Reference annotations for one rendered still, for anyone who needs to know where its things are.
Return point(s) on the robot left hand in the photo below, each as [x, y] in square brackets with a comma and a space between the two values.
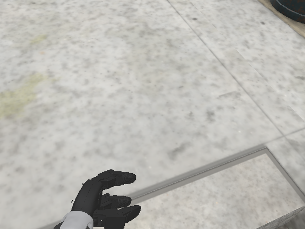
[104, 208]

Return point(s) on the robot left forearm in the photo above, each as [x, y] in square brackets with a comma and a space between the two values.
[75, 220]

